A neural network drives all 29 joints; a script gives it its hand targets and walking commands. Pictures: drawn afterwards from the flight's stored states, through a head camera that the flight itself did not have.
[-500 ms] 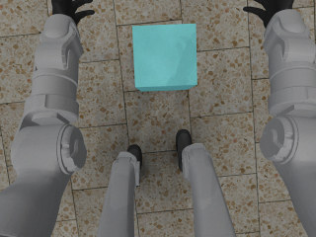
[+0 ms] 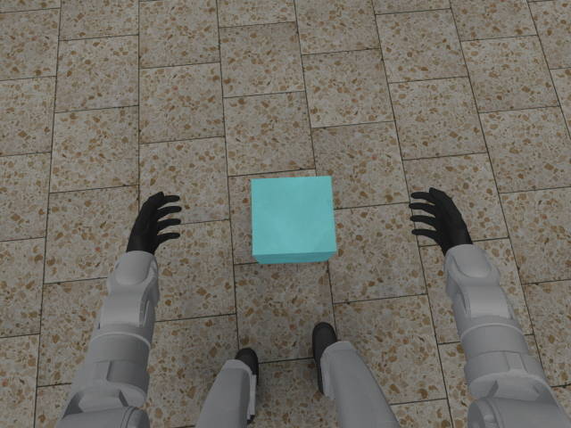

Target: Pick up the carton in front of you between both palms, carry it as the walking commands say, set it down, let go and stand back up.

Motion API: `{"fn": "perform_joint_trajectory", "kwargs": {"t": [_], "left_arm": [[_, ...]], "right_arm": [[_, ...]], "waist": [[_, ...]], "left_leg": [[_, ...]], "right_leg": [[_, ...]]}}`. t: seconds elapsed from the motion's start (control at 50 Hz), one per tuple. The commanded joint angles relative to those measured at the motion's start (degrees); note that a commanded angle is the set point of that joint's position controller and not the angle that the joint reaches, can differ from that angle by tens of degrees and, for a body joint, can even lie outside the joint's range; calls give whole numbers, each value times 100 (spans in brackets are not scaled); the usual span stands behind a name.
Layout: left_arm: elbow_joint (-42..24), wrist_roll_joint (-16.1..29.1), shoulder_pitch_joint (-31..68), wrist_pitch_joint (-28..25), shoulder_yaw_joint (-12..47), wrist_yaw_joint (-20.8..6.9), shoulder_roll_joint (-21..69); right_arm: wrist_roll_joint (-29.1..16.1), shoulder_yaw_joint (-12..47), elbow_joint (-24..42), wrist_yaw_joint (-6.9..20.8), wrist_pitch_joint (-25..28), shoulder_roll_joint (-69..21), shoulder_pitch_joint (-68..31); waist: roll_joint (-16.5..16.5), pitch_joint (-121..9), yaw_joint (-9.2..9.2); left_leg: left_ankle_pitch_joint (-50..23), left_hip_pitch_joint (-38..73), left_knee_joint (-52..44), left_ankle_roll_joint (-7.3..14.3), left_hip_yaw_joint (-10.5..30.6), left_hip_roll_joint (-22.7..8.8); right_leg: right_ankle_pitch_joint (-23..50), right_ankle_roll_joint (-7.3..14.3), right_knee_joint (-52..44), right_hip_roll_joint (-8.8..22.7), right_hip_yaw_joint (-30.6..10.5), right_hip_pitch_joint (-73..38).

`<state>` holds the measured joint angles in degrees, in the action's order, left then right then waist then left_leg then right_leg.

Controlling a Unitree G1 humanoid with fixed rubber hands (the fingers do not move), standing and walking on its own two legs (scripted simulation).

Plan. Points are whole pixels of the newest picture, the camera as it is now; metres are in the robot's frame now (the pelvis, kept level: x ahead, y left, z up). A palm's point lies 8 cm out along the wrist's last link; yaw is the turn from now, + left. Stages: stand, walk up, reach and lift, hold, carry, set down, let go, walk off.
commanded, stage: let go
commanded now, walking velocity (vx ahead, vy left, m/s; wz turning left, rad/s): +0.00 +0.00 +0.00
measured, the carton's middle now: (291, 224) +0.48 -0.03 -0.60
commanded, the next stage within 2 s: stand in 0.88 s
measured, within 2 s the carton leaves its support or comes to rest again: neither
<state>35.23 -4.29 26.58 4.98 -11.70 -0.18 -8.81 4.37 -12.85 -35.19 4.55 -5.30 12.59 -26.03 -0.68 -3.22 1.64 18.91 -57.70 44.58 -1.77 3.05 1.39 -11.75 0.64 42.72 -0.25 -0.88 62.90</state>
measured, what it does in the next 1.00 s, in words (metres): shifts its weight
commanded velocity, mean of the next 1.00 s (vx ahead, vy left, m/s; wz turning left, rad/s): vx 0.00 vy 0.00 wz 0.00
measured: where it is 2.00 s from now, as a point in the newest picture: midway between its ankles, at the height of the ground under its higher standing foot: (286, 385)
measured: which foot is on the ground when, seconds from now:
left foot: down 0.00-1.00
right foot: down 0.00-1.00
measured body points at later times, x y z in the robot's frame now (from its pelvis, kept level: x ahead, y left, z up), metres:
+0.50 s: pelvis +0.04 +0.02 +0.05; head +0.08 +0.01 +0.50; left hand +0.22 +0.25 -0.02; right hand +0.20 -0.22 -0.03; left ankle +0.00 +0.14 -0.69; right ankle +0.06 -0.11 -0.69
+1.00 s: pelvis +0.05 +0.01 +0.05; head +0.06 +0.01 +0.49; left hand +0.21 +0.27 -0.04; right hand +0.21 -0.26 -0.04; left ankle +0.00 +0.14 -0.69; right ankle +0.06 -0.11 -0.69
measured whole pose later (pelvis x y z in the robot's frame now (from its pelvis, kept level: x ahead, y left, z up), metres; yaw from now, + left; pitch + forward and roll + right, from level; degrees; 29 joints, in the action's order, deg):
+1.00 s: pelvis +0.05 +0.01 +0.05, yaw -1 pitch -1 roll -1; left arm 34.7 -2.4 -11.2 3.2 -2.4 -0.6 -15.3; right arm 2.2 -2.8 -30.4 0.0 -4.9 16.6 12.2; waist -1.5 1.4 0.1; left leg 21.1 -7.9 29.6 -0.5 3.6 0.1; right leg -15.2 -0.2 29.3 -0.9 -0.3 13.5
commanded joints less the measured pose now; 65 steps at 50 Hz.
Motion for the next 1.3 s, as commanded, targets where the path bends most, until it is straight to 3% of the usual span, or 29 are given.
{"fn": "perform_joint_trajectory", "kwargs": {"t": [0.0,0.18,0.28,0.4,0.54,0.82,0.84,0.86,0.88,0.92,0.96,1.08,1.28], "left_arm": [[-524,51,-327,-284,-3,-49,-537],[-897,326,-1994,-588,410,-209,-582],[-1112,419,-2874,-638,598,-228,-639],[-1379,398,-3490,-498,753,-289,-702],[-1558,399,-3561,-115,810,-386,-764],[-1584,273,-3719,115,706,-436,-836],[-1244,380,-4027,-27,800,-315,-798],[-1392,340,-3947,-58,770,-258,-848],[-626,212,-3656,-168,563,-40,-1695],[-524,160,-3629,-275,630,46,-1565],[-382,162,-3502,-345,664,50,-1483],[103,189,-3463,-463,696,28,-1622],[540,216,-3467,-529,706,123,-1860]], "right_arm": [[-88,80,610,-44,287,452,329],[-309,520,1105,-105,581,430,2206],[-365,667,1391,-100,619,445,3107],[-432,824,1612,-75,443,497,3613],[-398,855,1696,-43,30,594,3670],[-355,853,1742,-83,-160,509,3777],[-197,741,1932,-235,-472,699,3614],[-226,798,1855,-287,-534,663,3801],[-244,726,1063,-486,-169,1236,3622],[-215,754,943,-540,118,1166,3731],[-194,797,786,-522,256,1134,3664],[-202,813,380,-500,409,1329,3653],[-222,838,-73,-585,502,1545,3760]], "waist": [[223,-3738,-15],[53,-2067,-27],[-4,-1150,-75],[-175,-130,-148],[-146,706,-149],[34,360,-191],[144,53,-119],[39,91,-174],[-28,294,-237],[-113,222,-132],[-101,297,-152],[-16,-42,-157],[37,-31,-149]], "left_leg": [[-1325,597,-720,-17,-364,246],[-1026,2533,-1541,72,-218,93],[-1072,3326,-2131,100,-137,31],[-832,3535,-2656,102,-137,-41],[-360,3532,-2853,163,-177,-99],[-1478,4283,-2462,93,-244,123],[-1899,4581,-2254,91,-188,141],[-2049,4558,-2183,72,-194,139],[-1389,4174,-1956,-37,-114,-277],[-710,4389,-1973,6,61,-327],[-406,4317,-2025,88,171,-368],[-1526,4538,-1866,103,211,-439],[-2106,4684,-1888,128,300,-499]], "right_leg": [[2733,-80,-53,-1,-223,-4978],[1351,-123,-992,-116,35,-5135],[1216,-157,-1449,-222,124,-5812],[1138,-187,-1778,-311,157,-6600],[838,-196,-1852,-359,198,-7005],[1774,-183,-1824,-244,30,-6975],[1741,-209,-1616,-411,90,-6760],[1755,-220,-1588,-393,100,-6682],[1173,-255,-1616,213,42,-5740],[375,-163,-1714,250,-108,-5253],[11,-126,-1748,252,-157,-5125],[1090,-57,-1523,324,-179,-5379],[1582,40,-1482,428,-288,-5617]]}}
